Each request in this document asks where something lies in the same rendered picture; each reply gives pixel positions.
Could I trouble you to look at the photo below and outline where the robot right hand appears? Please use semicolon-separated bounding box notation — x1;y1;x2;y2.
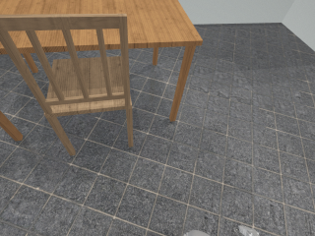
238;225;259;236

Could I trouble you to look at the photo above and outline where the table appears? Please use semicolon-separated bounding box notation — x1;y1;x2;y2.
0;0;203;142

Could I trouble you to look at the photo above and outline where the chair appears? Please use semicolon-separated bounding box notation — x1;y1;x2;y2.
0;13;134;156

